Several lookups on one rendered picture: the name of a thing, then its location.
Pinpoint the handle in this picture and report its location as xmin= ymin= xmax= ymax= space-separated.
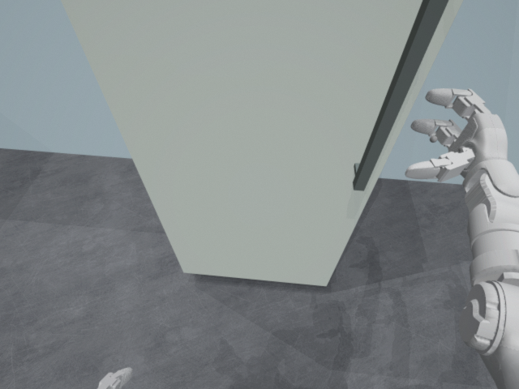
xmin=353 ymin=0 xmax=448 ymax=191

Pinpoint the robot left hand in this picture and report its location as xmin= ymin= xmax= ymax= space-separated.
xmin=97 ymin=367 xmax=133 ymax=389

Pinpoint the robot right hand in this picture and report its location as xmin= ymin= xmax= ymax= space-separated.
xmin=405 ymin=88 xmax=508 ymax=182

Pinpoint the fridge door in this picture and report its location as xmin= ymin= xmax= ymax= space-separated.
xmin=61 ymin=0 xmax=463 ymax=286

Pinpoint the right robot upper arm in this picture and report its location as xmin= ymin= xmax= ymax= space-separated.
xmin=459 ymin=280 xmax=519 ymax=389

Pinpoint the right robot forearm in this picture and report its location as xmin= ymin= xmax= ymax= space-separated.
xmin=462 ymin=159 xmax=519 ymax=288

